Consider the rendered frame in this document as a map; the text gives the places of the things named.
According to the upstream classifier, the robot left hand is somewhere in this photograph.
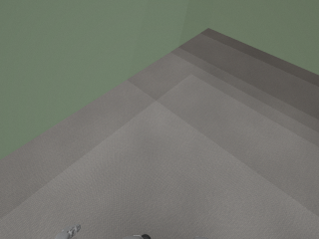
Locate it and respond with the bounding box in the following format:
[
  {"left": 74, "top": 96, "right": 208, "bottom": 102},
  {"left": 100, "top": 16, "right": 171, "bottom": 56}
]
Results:
[{"left": 54, "top": 224, "right": 81, "bottom": 239}]

